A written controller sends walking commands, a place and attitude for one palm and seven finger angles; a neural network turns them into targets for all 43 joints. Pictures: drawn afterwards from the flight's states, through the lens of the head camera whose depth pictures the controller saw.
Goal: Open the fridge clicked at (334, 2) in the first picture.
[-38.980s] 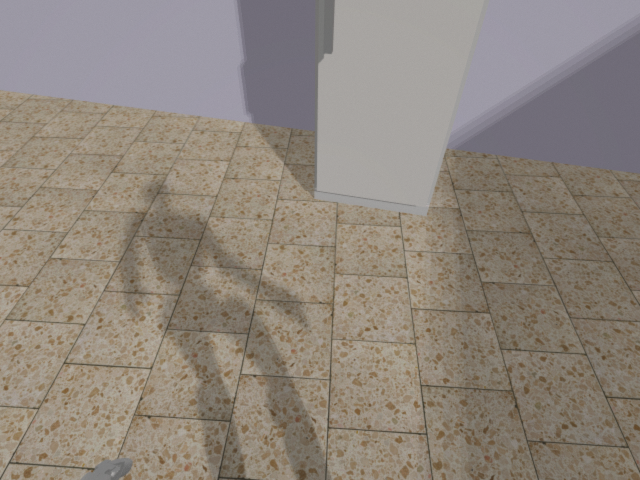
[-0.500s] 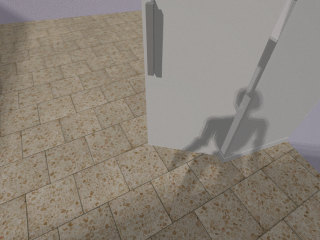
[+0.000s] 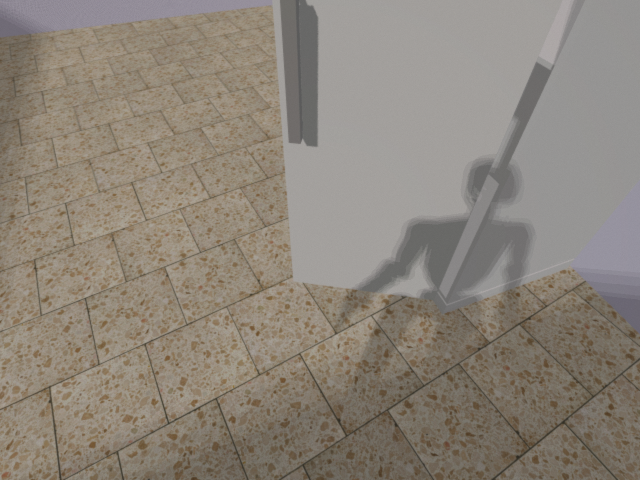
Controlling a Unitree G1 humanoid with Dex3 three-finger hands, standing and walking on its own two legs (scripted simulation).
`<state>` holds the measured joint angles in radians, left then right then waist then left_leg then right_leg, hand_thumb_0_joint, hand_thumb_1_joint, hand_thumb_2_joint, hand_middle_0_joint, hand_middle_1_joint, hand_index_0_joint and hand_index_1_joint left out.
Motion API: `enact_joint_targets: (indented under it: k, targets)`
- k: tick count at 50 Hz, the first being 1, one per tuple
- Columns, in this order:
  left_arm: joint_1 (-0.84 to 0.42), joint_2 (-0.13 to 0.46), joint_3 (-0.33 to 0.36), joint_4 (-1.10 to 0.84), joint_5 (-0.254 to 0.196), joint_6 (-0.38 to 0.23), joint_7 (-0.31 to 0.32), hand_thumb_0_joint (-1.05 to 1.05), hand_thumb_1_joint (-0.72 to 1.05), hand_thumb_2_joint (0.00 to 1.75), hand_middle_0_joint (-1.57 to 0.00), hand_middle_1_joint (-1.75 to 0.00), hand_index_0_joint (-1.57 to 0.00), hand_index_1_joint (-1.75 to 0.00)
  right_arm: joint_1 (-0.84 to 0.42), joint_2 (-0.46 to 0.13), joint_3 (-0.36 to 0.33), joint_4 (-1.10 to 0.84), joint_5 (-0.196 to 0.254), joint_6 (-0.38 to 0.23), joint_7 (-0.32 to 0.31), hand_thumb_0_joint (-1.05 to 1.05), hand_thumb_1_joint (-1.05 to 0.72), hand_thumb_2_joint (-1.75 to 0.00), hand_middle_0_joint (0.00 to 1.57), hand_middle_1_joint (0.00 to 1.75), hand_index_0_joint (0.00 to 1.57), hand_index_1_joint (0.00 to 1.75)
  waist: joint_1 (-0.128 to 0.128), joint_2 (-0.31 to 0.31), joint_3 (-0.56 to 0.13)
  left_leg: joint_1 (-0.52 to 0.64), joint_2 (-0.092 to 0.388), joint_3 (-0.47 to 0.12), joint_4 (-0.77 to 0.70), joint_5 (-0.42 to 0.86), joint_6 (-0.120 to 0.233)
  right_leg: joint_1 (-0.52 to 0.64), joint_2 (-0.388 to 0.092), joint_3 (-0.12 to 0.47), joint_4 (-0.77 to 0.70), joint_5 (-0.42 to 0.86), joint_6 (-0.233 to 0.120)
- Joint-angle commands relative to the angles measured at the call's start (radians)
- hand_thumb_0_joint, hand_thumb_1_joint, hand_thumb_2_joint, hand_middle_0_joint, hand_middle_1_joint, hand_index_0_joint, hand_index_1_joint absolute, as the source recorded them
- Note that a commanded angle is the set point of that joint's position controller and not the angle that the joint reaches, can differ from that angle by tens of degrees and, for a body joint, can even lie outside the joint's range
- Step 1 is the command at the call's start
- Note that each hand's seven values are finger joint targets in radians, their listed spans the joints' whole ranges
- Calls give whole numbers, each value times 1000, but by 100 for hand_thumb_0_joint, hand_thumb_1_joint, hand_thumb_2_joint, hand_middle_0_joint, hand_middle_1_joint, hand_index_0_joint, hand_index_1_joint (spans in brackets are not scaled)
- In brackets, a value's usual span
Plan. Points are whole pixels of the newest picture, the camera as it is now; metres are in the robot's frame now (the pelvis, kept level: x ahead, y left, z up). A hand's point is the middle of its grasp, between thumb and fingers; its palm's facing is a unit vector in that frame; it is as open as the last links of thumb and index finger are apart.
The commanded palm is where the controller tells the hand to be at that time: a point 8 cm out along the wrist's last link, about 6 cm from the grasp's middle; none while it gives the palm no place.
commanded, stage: look to check the result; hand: left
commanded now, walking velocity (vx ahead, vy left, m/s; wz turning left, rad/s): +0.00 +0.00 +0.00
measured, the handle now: (295, 71) +0.82 +0.10 +0.11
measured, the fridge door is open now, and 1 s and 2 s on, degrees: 60 60 60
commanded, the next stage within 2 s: stand and wait in 0.44 s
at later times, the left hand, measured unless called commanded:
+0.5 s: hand out of the picture +0.10 +0.23 -0.15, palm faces -0.01 -0.94 -0.33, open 7.4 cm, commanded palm none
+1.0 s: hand out of the picture +0.11 +0.22 -0.15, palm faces -0.02 -0.94 -0.33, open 7.4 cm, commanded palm none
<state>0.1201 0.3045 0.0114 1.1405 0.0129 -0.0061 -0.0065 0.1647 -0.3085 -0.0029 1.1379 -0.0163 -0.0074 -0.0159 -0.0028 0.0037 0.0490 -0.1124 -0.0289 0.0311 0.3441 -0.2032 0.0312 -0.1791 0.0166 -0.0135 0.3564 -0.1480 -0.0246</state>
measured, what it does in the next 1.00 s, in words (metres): stands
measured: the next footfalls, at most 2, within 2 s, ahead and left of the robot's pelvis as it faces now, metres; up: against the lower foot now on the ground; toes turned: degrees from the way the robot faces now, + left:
none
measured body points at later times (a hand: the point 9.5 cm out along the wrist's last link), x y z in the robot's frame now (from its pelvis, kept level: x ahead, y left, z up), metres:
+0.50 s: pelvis +0.02 -0.01 +0.00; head +0.03 -0.02 +0.45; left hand +0.10 +0.28 -0.13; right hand +0.09 -0.30 -0.14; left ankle -0.01 +0.10 -0.75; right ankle +0.03 -0.10 -0.75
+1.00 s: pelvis +0.03 -0.02 +0.00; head +0.04 -0.03 +0.45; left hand +0.11 +0.27 -0.13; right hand +0.08 -0.32 -0.14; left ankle -0.01 +0.10 -0.75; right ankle +0.03 -0.10 -0.75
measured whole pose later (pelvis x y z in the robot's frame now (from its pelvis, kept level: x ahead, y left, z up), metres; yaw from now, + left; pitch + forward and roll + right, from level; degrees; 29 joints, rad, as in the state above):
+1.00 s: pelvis +0.03 -0.02 +0.00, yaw +0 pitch -1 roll +0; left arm 0.09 0.32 0.01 1.13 0.01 -0.02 0.00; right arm 0.14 -0.33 0.00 1.14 -0.01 0.00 -0.01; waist -0.01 0.01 0.04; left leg -0.05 0.01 0.02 0.29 -0.22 -0.01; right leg -0.12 0.06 -0.02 0.30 -0.16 -0.06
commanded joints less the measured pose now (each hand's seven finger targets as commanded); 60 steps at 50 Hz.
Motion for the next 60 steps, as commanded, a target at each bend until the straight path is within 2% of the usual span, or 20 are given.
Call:
enact_joint_targets:
  k: [1, 17, 27, 31, 32, 35, 43, 46, 54, 56, 60]
  targets:
    - [-39, 198, 31, -57, -2, -24, 17, 0, 90, 90, -20, -30, -20, -30, -38, -191, -33, -60, 2, -19, -9, 0, -90, -90, 20, 30, 20, 30, -1, 11, -67, -29, 151, -127, -82, 93, 10, 58, -132, 121, -55, 84, -31]
    - [-63, 207, 32, -62, -3, -33, 20, 0, 90, 90, -20, -30, -20, -30, -61, -200, -33, -63, 1, -17, -7, 0, -90, -90, 20, 30, 20, 30, -8, 1, -80, 12, 153, -117, -80, 144, 0, 83, -143, 129, -70, 170, -32]
    - [-76, 217, 33, -66, -4, -33, 19, 0, 90, 90, -20, -30, -20, -30, -65, -207, -32, -60, 1, -16, -6, 0, -90, -90, 20, 30, 20, 30, -7, 3, -74, 10, 154, -114, -92, 130, -4, 95, -141, 135, -80, 161, -33]
    - [-67, 220, 35, -67, -4, -36, 21, 0, 90, 90, -20, -30, -20, -30, -59, -210, -32, -61, 3, -16, -7, 0, -90, -90, 20, 30, 20, 30, -6, -22, -97, 27, 153, -112, -85, 148, -3, 112, -143, 136, -81, 197, -34]
    - [-71, 220, 33, -67, -6, -36, 21, 0, 90, 90, -20, -30, -20, -30, -56, -212, -32, -59, 2, -16, -7, 0, -90, -90, 20, 30, 20, 30, -7, -5, -98, 27, 154, -110, -83, 154, -6, 117, -147, 139, -80, 211, -35]
    - [-74, 219, 34, -67, -6, -35, 20, 0, 90, 90, -20, -30, -20, -30, -59, -212, -32, -58, 1, -14, -7, 0, -90, -90, 20, 30, 20, 30, -7, -8, -73, 17, 154, -108, -90, 132, -8, 105, -144, 140, -87, 187, -34]
    - [-70, 219, 33, -66, -6, -37, 22, 0, 90, 90, -20, -30, -20, -30, -47, -210, -31, -53, 1, -14, -7, 0, -90, -90, 20, 30, 20, 30, -7, 3, -87, 21, 156, -105, -87, 131, -9, 122, -146, 148, -93, 195, -34]
    - [-66, 221, 35, -67, -6, -38, 23, 0, 90, 90, -20, -30, -20, -30, -45, -212, -33, -58, 3, -14, -8, 0, -90, -90, 20, 30, 20, 30, -8, -12, -98, 34, 155, -103, -82, 143, -10, 124, -142, 149, -89, 219, -34]
    - [-71, 217, 34, -67, -7, -37, 23, 0, 90, 90, -20, -30, -20, -30, -44, -210, -33, -55, 2, -13, -9, 0, -90, -90, 20, 30, 20, 30, -11, 2, -75, 28, 158, -102, -89, 139, -11, 117, -143, 149, -92, 221, -35]
    - [-63, 218, 35, -68, -6, -39, 24, 0, 90, 90, -20, -30, -20, -30, -40, -210, -33, -57, 3, -13, -9, 0, -90, -90, 20, 30, 20, 30, -9, -13, -90, 36, 157, -100, -82, 148, -9, 124, -143, 148, -91, 238, -33]
    - [-70, 218, 35, -67, -7, -37, 22, 0, 90, 90, -20, -30, -20, -30, -43, -210, -34, -57, 1, -12, -9, 0, -90, -90, 20, 30, 20, 30, -11, 2, -67, 25, 157, -100, -90, 122, -11, 112, -142, 154, -100, 200, -34]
